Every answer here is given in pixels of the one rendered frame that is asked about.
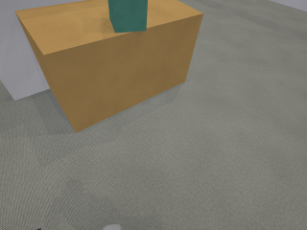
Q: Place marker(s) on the carton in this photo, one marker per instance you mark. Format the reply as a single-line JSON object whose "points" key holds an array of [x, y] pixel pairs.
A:
{"points": [[127, 16]]}

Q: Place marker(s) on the pedestal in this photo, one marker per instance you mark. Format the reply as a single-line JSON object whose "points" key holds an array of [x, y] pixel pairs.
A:
{"points": [[95, 73]]}

